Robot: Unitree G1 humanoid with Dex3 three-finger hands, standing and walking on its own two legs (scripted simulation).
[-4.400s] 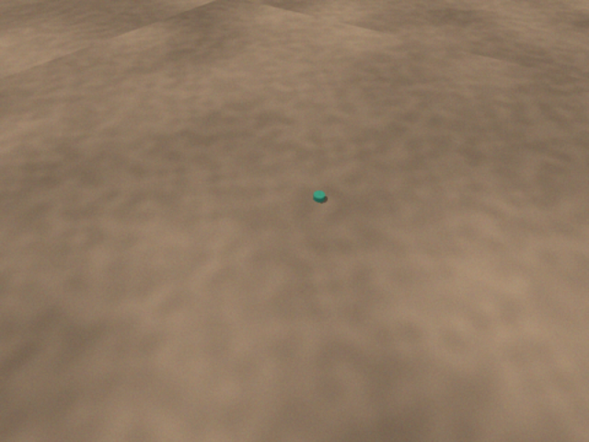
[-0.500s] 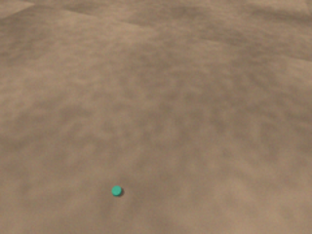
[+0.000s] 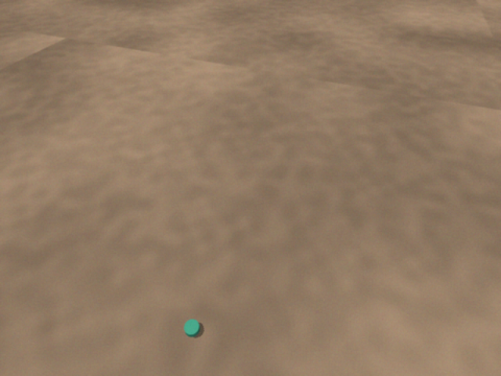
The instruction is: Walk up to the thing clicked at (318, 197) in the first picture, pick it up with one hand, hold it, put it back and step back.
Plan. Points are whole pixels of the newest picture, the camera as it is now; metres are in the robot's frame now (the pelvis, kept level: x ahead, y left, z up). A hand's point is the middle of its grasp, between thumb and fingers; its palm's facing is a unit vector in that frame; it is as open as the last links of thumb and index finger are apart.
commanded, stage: walk up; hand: left
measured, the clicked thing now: (192, 328) +0.48 +0.25 -0.77
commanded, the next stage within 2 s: none
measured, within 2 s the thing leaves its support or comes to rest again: neither
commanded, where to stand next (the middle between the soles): +0.10 +0.00 m, yaw +0 degrees
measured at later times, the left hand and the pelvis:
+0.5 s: hand out of the picture +0.10 +0.25 -0.15, palm faces -0.02 -0.94 -0.33, open 7.4 cm; pelvis +0.02 +0.00 +0.00, yaw +0 degrees
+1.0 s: hand out of the picture +0.13 +0.29 -0.18, palm faces +0.00 -0.93 -0.36, open 7.4 cm; pelvis +0.10 +0.02 -0.01, yaw +0 degrees
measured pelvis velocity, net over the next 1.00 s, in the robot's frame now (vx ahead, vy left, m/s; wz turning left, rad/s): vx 0.10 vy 0.02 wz -0.01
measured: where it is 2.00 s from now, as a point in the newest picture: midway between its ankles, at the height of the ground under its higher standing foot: outside the picture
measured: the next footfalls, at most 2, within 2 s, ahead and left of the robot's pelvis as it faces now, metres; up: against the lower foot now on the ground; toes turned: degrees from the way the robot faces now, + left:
left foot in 0.88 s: +0.21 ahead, +0.12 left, +0.00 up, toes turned +1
right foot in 1.34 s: +0.09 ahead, -0.13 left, +0.00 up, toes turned -3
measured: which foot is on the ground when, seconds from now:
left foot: down 0.00-0.70, up 0.72-0.86, down 0.88-1.00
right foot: down 0.00-0.92, up 0.94-1.00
